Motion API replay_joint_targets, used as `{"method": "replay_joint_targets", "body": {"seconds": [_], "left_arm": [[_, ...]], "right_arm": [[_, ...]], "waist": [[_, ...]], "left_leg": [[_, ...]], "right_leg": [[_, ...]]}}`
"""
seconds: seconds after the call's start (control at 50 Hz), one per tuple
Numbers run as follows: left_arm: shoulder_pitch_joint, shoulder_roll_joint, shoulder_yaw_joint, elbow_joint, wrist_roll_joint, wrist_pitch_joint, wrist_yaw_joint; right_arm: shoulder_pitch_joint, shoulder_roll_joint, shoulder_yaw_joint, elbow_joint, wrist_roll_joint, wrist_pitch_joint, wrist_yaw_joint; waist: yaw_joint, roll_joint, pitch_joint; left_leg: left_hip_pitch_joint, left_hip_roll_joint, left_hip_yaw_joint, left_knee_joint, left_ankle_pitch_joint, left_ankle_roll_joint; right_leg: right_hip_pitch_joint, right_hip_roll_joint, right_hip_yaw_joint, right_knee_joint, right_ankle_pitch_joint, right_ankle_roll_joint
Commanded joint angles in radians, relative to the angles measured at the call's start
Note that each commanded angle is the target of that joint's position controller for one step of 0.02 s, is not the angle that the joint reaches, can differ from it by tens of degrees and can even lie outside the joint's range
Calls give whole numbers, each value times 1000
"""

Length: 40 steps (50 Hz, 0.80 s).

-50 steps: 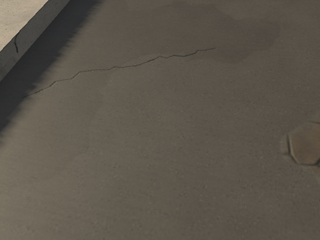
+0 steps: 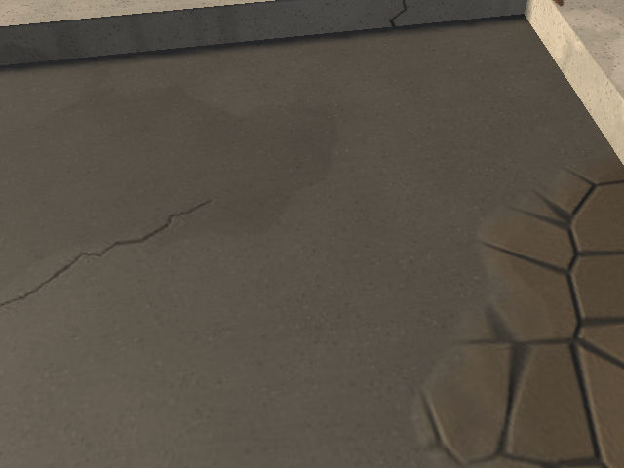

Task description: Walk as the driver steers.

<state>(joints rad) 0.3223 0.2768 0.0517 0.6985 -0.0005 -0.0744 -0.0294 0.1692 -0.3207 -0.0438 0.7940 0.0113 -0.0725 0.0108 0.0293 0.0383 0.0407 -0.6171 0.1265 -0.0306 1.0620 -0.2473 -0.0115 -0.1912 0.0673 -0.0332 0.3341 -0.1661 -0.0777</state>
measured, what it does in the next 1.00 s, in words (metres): walks ahead: left foot, then right foot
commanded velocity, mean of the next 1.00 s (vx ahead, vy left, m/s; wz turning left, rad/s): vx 0.50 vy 0.00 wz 0.01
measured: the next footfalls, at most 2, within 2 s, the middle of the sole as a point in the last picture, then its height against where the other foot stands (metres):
left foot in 0.28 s outside the picture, level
right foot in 0.84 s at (379, 384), level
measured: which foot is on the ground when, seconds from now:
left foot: up 0.00-0.26, down 0.28-0.84, up 0.86-1.00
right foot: down 0.00-0.30, up 0.32-0.82, down 0.84-1.00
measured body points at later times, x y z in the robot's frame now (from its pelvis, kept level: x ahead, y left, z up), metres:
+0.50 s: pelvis +0.29 +0.07 +0.00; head +0.32 +0.09 +0.45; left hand +0.42 +0.35 -0.12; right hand +0.37 -0.20 -0.12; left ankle +0.31 +0.15 -0.75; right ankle +0.29 -0.09 -0.67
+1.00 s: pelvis +0.58 +0.01 -0.01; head +0.60 +0.00 +0.44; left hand +0.69 +0.28 -0.11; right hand +0.66 -0.27 -0.14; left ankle +0.51 +0.16 -0.66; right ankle +0.62 -0.08 -0.75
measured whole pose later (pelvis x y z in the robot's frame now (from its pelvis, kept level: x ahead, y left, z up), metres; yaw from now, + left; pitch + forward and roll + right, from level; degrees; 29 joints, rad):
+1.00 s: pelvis +0.58 +0.01 -0.01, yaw +3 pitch +1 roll -1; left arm 0.22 0.26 0.05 0.75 0.01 -0.09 -0.02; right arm 0.28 -0.31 -0.05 0.86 0.03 -0.06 0.01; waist 0.00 0.04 0.04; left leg -0.47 0.06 -0.05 1.15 -0.34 0.02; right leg -0.27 0.03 -0.09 0.41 -0.16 -0.06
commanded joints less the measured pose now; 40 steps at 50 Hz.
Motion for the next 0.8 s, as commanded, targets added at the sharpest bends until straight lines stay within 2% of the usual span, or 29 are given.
{"method": "replay_joint_targets", "body": {"seconds": [0.02, 0.1, 0.14, 0.18, 0.22, 0.24, 0.26, 0.28, 0.3, 0.32, 0.34, 0.36, 0.38, 0.4, 0.42, 0.44, 0.48, 0.54, 0.6, 0.64, 0.7, 0.74, 0.78, 0.8], "left_arm": [[-43, 143, 39, -54, -2, -27, 14], [7, 172, 46, -18, -9, -18, 25], [49, 186, 51, 9, -15, -13, 25], [69, 191, 55, 32, -19, -3, 28], [70, 198, 60, 48, -22, 8, 34], [62, 203, 61, 52, -22, 14, 37], [44, 208, 61, 52, -20, 21, 40], [42, 186, 51, 50, -13, 28, 44], [65, 135, 27, 28, 9, 29, 49], [215, 14, -5, 16, -1, 7, 36], [134, 119, 12, 28, -22, -11, 32], [23, 168, 27, -5, -46, -21, 28], [-34, 161, 23, -20, -37, -25, 34], [-60, 155, 27, -25, -18, -25, 37], [-40, 145, 29, -22, -13, -17, 36], [-17, 127, 27, -14, -13, -8, 35], [-11, 97, 21, -11, -10, 8, 37], [-104, 79, 13, -39, -2, 11, 38], [-200, 55, 3, -58, -6, 0, 28], [-269, 46, -2, -74, -10, -7, 18], [-348, 52, -2, -101, -18, -16, 1], [-369, 63, 1, -116, -18, -21, -10], [-325, 86, 10, -109, -15, -23, -16], [-249, 108, 22, -89, -12, -24, -14]], "right_arm": [[6, -42, -7, -52, -12, 3, -1], [-136, -20, 7, -85, -4, -15, 19], [-188, -27, 8, -104, 2, -20, 28], [-218, -42, 4, -123, 3, -24, 38], [-206, -59, -3, -127, 1, -28, 46], [-175, -71, -8, -121, 0, -29, 46], [-101, -92, -21, -103, -2, -30, 43], [46, -134, -45, -59, -4, -28, 33], [218, -207, -64, -29, -11, -23, 23], [258, -275, -78, -11, -11, -19, 28], [253, -171, -54, -19, 8, -21, 30], [186, -136, -42, -27, 4, -23, 26], [117, -117, -35, -39, -4, -21, 24], [76, -93, -28, -44, -13, -22, 23], [56, -72, -21, -47, -25, -26, 23], [50, -65, -20, -44, -25, -29, 23], [59, -80, -24, -29, -14, -38, 20], [87, -110, -33, -7, -10, -35, 7], [120, -121, -33, 9, -3, -26, -1], [159, -133, -34, 26, 2, -20, -3], [211, -141, -37, 54, 6, -3, -4], [222, -149, -41, 67, 9, 9, -9], [207, -163, -48, 71, 11, 19, -15], [185, -171, -50, 68, 12, 23, -18]], "waist": [[-34, -84, -20], [22, -85, 19], [43, -89, 33], [43, -93, 43], [23, -103, 30], [3, -117, 8], [-43, -127, -41], [-111, -113, -140], [-166, -6, -296], [-79, 271, -416], [-141, 159, -391], [-137, 106, -239], [-108, 23, -158], [-82, 13, -100], [-49, 38, -93], [-33, 50, -94], [-19, 41, -73], [-37, 15, -30], [-73, 15, -10], [-103, 12, 6], [-129, 15, 30], [-119, 24, 34], [-81, 41, 5], [-31, 49, -42]], "left_leg": [[-54, 29, -22, -133, 158, -25], [9, -23, 20, -404, 365, -20], [12, -38, 19, -466, 375, -9], [-16, -46, 9, -515, 324, 17], [0, -57, 11, -545, 247, 46], [49, -74, 27, -552, 205, 60], [162, -109, 62, -569, 186, 82], [372, -128, 80, -568, 205, 112], [674, 45, -115, -527, 247, 173], [1006, 257, -620, -641, -11, 347], [994, 241, -713, -755, -197, 321], [872, 214, -560, -773, -183, 274], [731, 180, -452, -787, -78, 250], [615, 150, -375, -808, 39, 251], [545, 123, -321, -830, 120, 244], [510, 106, -282, -854, 161, 249], [463, 99, -213, -892, 236, 265], [467, 84, -137, -928, 307, 261], [483, 44, -59, -934, 316, 223], [505, 45, -42, -931, 291, 214], [592, 86, -57, -899, 290, 213], [661, 119, -71, -858, 340, 201], [704, 132, -70, -790, 477, 182], [700, 115, -49, -702, 634, 167]], "right_leg": [[29, -264, 184, -198, 252, -180], [35, -233, 106, -208, 180, -137], [83, -261, 118, -195, 155, -134], [166, -297, 131, -159, 183, -124], [237, -323, 141, -109, 259, -105], [258, -323, 137, -66, 356, -93], [262, -300, 115, 27, 523, -75], [213, -246, 75, 209, 608, -46], [21, -185, 32, 521, 343, -6], [-395, 9, 64, 868, -367, 67], [-514, -26, 191, 966, -421, 57], [-577, -79, 164, 970, -334, 45], [-551, -132, 129, 925, -244, 42], [-518, -162, 121, 869, -186, 47], [-452, -188, 129, 836, -145, 49], [-415, -194, 126, 811, -130, 56], [-410, -203, 108, 752, -111, 74], [-475, -212, 95, 601, 26, 102], [-450, -189, 68, 403, 194, 102], [-427, -167, 46, 304, 256, 100], [-446, -148, 43, 225, 243, 84], [-457, -138, 47, 189, 177, 59], [-384, -116, 34, 166, 104, 29], [-267, -87, 7, 145, 93, 8]]}}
